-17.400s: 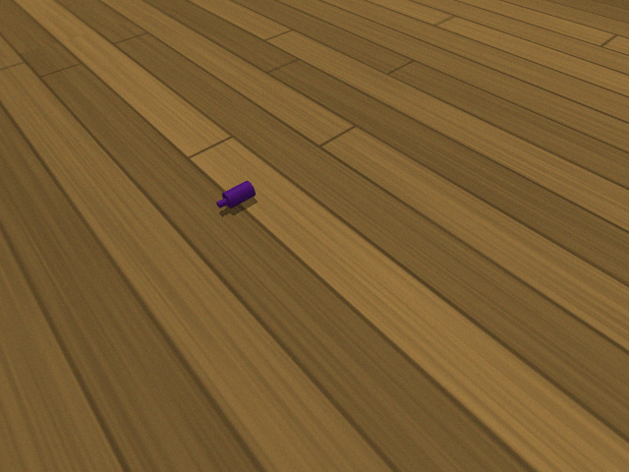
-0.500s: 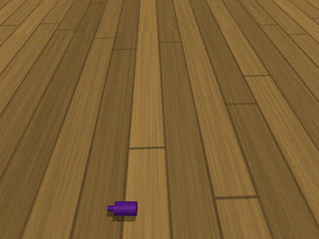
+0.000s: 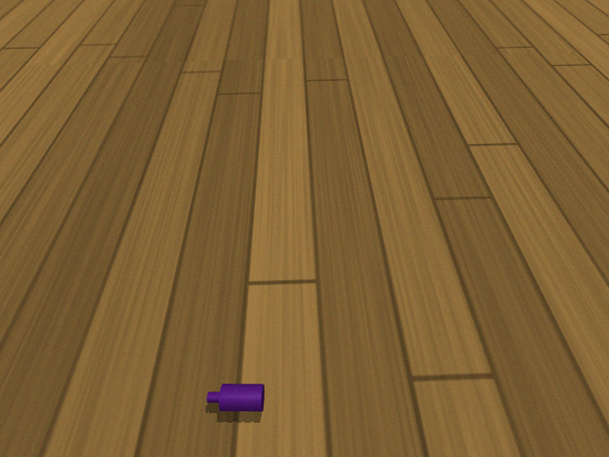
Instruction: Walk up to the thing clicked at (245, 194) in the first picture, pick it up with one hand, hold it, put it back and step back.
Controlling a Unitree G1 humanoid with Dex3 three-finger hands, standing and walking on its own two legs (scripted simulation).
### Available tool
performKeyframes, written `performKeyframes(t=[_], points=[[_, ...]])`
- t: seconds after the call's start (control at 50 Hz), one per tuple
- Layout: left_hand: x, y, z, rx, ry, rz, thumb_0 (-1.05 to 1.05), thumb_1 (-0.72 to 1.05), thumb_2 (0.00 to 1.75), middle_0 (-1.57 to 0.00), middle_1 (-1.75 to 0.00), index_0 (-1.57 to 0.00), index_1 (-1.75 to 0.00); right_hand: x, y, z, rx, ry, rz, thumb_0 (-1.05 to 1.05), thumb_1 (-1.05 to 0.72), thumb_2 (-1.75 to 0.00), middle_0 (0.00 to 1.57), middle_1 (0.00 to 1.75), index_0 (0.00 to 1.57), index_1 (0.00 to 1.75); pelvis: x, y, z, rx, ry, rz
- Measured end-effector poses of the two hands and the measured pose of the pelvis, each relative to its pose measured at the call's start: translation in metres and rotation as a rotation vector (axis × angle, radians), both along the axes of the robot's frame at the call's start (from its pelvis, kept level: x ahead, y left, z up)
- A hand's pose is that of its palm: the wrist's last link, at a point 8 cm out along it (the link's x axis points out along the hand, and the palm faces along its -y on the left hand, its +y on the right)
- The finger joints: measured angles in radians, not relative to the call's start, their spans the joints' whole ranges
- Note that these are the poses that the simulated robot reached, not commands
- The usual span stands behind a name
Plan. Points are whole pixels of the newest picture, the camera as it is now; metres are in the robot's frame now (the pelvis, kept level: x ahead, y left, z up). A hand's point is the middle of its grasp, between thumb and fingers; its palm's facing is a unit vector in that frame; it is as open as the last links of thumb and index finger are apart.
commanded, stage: stand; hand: left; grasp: from above
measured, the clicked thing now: (235, 397) +0.41 +0.24 -0.75
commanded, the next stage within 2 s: rise first in 0.82 s
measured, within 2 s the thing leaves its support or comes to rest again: neither
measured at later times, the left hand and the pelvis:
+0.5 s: hand out of the picture +0.07 +0.25 -0.16, palm faces -0.02 -0.94 -0.34, open 7.4 cm; pelvis +0.00 +0.00 +0.00, yaw +0 degrees
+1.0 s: hand out of the picture +0.09 +0.25 -0.16, palm faces +0.03 -0.94 -0.34, open 7.6 cm; pelvis -0.01 +0.00 +0.00, yaw +1 degrees
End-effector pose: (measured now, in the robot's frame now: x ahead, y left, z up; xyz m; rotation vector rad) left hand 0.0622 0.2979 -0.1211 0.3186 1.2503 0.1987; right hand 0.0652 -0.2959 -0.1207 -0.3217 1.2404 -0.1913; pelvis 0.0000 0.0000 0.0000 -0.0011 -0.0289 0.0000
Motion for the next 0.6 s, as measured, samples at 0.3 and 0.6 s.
performKeyframes(t=[0.3,0.6], points=[[-0.0001,-0.0001,-0.0007,-0.003,-0.001,0.001,0.0,0.9,0.89,-0.2,-0.3,-0.2,-0.3,-0.0012,-0.0001,0.0005,-0.003,0.001,-0.003,0.01,-0.91,-0.9,0.21,0.3,0.2,0.3,0.0002,0.0007,-0.0001,0.001,0.0,0.002],[0.001,0.0003,-0.0004,-0.002,-0.001,0.002,0.0,0.9,0.89,-0.2,-0.3,-0.2,-0.3,0.0012,0.0012,0.0,0.0,0.002,0.003,0.01,-0.91,-0.9,0.21,0.3,0.2,0.3,0.0013,0.0009,0.0,0.001,0.001,0.004]])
